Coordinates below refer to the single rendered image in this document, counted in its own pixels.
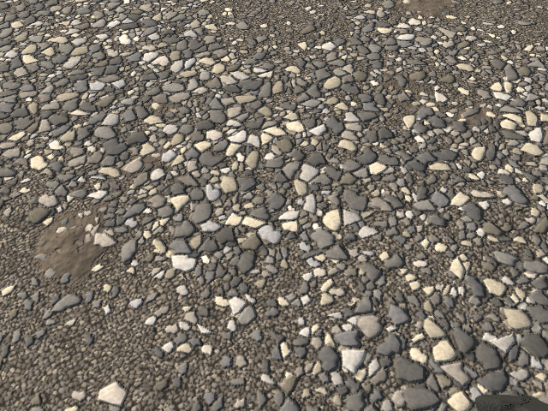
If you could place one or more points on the right robot hand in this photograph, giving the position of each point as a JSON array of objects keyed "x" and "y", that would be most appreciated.
[{"x": 509, "y": 403}]

